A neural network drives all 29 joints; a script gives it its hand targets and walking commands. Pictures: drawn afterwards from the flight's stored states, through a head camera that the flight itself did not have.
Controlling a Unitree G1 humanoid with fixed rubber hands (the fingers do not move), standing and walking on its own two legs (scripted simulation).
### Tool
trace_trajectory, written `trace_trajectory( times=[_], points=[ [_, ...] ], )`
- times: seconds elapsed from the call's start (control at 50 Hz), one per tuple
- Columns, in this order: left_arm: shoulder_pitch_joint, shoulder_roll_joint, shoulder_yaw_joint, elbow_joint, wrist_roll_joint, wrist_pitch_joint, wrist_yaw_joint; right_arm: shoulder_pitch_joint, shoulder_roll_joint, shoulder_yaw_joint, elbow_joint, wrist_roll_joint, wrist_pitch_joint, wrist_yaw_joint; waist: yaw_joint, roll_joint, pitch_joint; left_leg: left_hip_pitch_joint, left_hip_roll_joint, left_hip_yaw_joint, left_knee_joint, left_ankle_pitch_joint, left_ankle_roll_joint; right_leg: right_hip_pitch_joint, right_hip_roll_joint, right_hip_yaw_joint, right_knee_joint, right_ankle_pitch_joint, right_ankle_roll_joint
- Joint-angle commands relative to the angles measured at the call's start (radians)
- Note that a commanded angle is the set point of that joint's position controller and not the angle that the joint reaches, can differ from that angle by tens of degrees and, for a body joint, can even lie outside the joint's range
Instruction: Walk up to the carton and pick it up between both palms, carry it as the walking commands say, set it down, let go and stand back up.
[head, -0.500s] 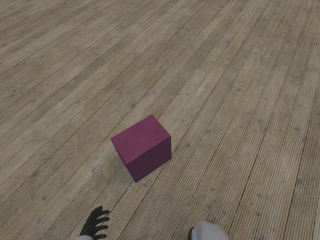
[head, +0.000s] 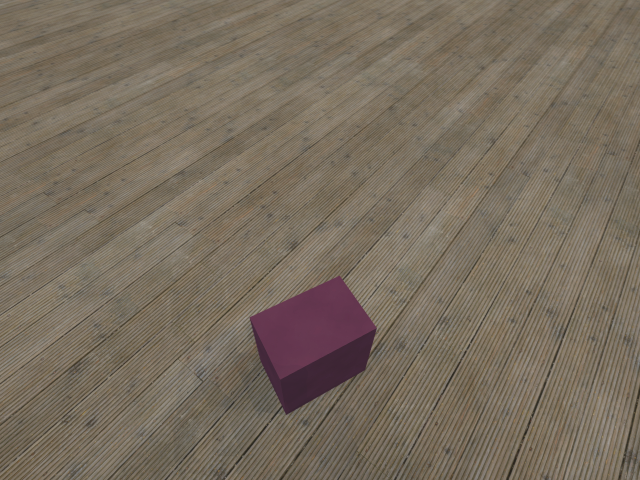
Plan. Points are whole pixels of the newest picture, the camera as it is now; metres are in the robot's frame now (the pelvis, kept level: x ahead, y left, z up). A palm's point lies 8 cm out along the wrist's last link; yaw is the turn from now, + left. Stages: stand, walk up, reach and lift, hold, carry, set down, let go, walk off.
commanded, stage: walk up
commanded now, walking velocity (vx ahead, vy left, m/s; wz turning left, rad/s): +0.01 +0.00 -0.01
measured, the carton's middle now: (312, 346) +0.55 +0.05 -0.62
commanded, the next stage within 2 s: none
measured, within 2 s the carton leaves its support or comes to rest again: neither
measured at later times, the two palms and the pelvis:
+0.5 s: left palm out of the picture +0.03 +0.21 -0.14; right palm out of the picture +0.02 -0.23 -0.14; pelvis +0.02 -0.01 +0.01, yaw +0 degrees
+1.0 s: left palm out of the picture +0.12 +0.18 -0.13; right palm out of the picture -0.03 -0.37 -0.12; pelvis +0.04 -0.09 +0.00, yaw +8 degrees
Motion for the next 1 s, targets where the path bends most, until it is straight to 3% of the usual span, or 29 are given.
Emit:
trace_trajectory(
  times=[0.0, 0.04, 0.12, 0.16, 0.2, 0.22, 0.24, 0.3, 0.4, 0.7, 0.72, 0.74, 0.76, 0.78, 0.8, 0.82, 0.86, 0.88, 0.92, 0.94, 0.98],
  points=[
    [0.125, 0.005, -0.005, 0.011, -0.021, 0.02, 0.01, -0.016, -0.109, -0.001, -0.016, 0.012, -0.021, -0.011, 0.04, 0.249, -0.023, 0.061, 0.2, -0.124, -0.168, 0.734, 0.1, 0.009, 0.013, 0.042, 0.079, 0.033, 0.002],
    [0.108, 0.011, -0.005, 0.02, -0.008, 0.033, 0.01, 0.008, -0.105, 0.002, 0.002, 0.01, -0.016, -0.02, 0.025, 0.235, -0.049, 0.079, 0.192, -0.101, -0.15, 0.729, 0.112, 0.03, 0.029, 0.024, 0.058, 0.057, 0.013],
    [0.003, 0.001, -0.017, 0.006, -0.01, 0.039, 0.021, 0.035, -0.112, -0.007, 0.035, 0.003, 0.006, -0.032, -0.007, 0.214, -0.03, 0.099, 0.201, -0.144, -0.153, 0.498, 0.135, 0.051, 0.045, 0.009, -0.115, 0.09, 0.008],
    [0.001, 0.001, -0.024, 0.018, -0.011, 0.03, 0.023, 0.033, -0.116, -0.013, 0.046, 0.007, 0.02, -0.033, -0.002, 0.183, -0.022, 0.078, 0.185, -0.153, -0.153, 0.338, 0.109, 0.129, 0.038, 0.006, -0.32, 0.252, -0.004],
    [0.001, 0.047, -0.024, 0.021, 0.008, 0.006, 0.022, 0.05, -0.08, -0.007, 0.053, 0.027, 0.028, -0.024, -0.022, 0.085, -0.011, -0.002, 0.131, -0.141, -0.15, 0.126, 0.035, 0.24, -0.053, 0.072, -0.407, 0.447, -0.011],
    [-0.054, 0.065, -0.018, 0.009, 0.002, -0.001, 0.018, 0.07, -0.051, -0.002, 0.055, 0.033, 0.034, -0.022, -0.054, -0.029, 0.018, 0.028, 0.071, -0.104, -0.169, 0.067, 0.01, 0.161, -0.057, 0.073, -0.383, 0.444, -0.032],
    [-0.07, 0.035, -0.027, 0.01, 0.004, -0.005, 0.012, 0.062, -0.065, -0.007, 0.065, 0.022, 0.04, -0.026, -0.039, -0.05, 0.032, 0.086, 0.061, -0.091, -0.156, 0.065, 0.004, 0.094, -0.052, 0.081, -0.404, 0.4, -0.041],
    [-0.074, 0.019, -0.04, 0.022, -0.003, -0.016, 0.016, 0.071, -0.076, -0.015, 0.084, 0.009, 0.042, -0.022, -0.039, -0.033, 0.04, 0.133, 0.067, -0.095, -0.15, 0.109, 0.001, 0.087, -0.038, 0.076, -0.457, 0.357, -0.036],
    [-0.061, 0.022, -0.039, 0.033, -0.006, -0.023, 0.017, 0.088, -0.064, -0.011, 0.114, 0.011, 0.04, -0.022, -0.035, 0.006, 0.036, 0.126, 0.067, -0.091, -0.175, 0.095, -0.009, 0.122, -0.034, 0.074, -0.47, 0.347, -0.043],
    [-0.016, 0.01, -0.047, 0.054, -0.005, -0.028, 0.015, 0.151, -0.042, -0.002, 0.15, 0.008, 0.042, -0.026, -0.033, 0.026, 0.06, 0.117, 0.065, -0.076, -0.171, 0.062, -0.018, 0.092, -0.024, 0.091, -0.494, 0.279, -0.053],
    [0.01, 0.076, -0.028, 0.05, -0.011, -0.022, 0.018, 0.153, -0.105, -0.017, 0.175, -0.015, 0.046, -0.017, -0.029, 0.028, 0.028, 0.087, 0.075, -0.07, -0.13, 0.026, -0.009, 0.126, -0.046, 0.082, -0.443, 0.264, -0.065],
    [-0.087, 0.235, 0.049, -0.025, 0.006, 0.011, -0.001, 0.273, -0.212, -0.066, 0.152, -0.022, 0.067, -0.037, -0.11, -0.148, 0.052, 0.124, 0.222, -0.307, -0.141, -0.383, 0.079, -0.039, 0.024, -0.057, -0.258, -0.106, -0.038],
    [-0.154, 0.139, 0.022, -0.075, 0.025, 0.025, -0.022, 0.356, -0.296, -0.105, 0.177, -0.028, 0.089, -0.054, -0.166, 0.07, 0.106, 0.141, 0.403, -0.565, -0.298, -0.535, 0.159, -0.246, 0.072, -0.063, 0.026, -0.06, -0.005],
    [-0.203, 0.083, 0.003, -0.123, 0.049, 0.026, -0.035, 0.354, -0.296, -0.113, 0.192, -0.015, 0.098, -0.066, -0.162, 0.131, 0.112, 0.109, 0.455, -0.633, -0.347, -0.613, 0.178, -0.346, 0.021, 0.04, 0.234, 0.0, 0.004],
    [-0.218, 0.065, 0.006, -0.155, 0.049, 0.022, -0.037, 0.307, -0.262, -0.114, 0.18, -0.011, 0.095, -0.073, -0.113, 0.151, 0.128, 0.023, 0.436, -0.597, -0.34, -0.505, 0.147, -0.344, -0.009, 0.094, 0.298, 0.083, 0.01],
    [-0.203, 0.068, 0.011, -0.166, 0.041, 0.012, -0.037, 0.256, -0.237, -0.112, 0.173, -0.01, 0.088, -0.069, -0.078, 0.195, 0.106, -0.007, 0.387, -0.543, -0.326, -0.475, 0.119, -0.334, -0.023, 0.114, 0.311, 0.123, 0.012],
    [-0.16, 0.059, 0.009, -0.174, 0.034, 0.005, -0.041, 0.187, -0.202, -0.1, 0.136, -0.027, 0.074, -0.06, -0.056, 0.223, 0.071, -0.062, 0.282, -0.39, -0.286, -0.318, 0.078, -0.233, -0.009, 0.088, 0.174, 0.118, 0.022],
    [-0.149, 0.04, 0.004, -0.181, 0.03, 0.007, -0.045, 0.186, -0.202, -0.099, 0.126, -0.042, 0.071, -0.056, -0.065, 0.235, 0.073, -0.096, 0.245, -0.346, -0.276, -0.261, 0.078, -0.174, 0.02, 0.051, 0.103, 0.085, 0.022],
    [-0.128, 0.03, 0.003, -0.195, 0.02, 0.017, -0.041, 0.16, -0.235, -0.105, 0.101, -0.051, 0.07, -0.045, -0.069, 0.28, 0.077, -0.166, 0.211, -0.316, -0.268, -0.221, 0.084, -0.071, 0.064, -0.003, 0.0, 0.019, 0.017],
    [-0.106, 0.033, 0.006, -0.197, 0.016, 0.02, -0.038, 0.135, -0.247, -0.107, 0.085, -0.05, 0.071, -0.039, -0.061, 0.293, 0.067, -0.205, 0.199, -0.308, -0.253, -0.195, 0.077, 0.0, 0.079, -0.018, -0.054, 0.049, 0.01],
    [0.013, 0.054, 0.022, -0.173, 0.014, 0.016, -0.027, 0.065, -0.253, -0.107, 0.042, -0.039, 0.073, -0.031, -0.001, 0.24, 0.018, -0.309, 0.142, -0.267, -0.137, -0.211, 0.046, 0.224, 0.092, -0.048, -0.232, 0.176, -0.001]
  ],
)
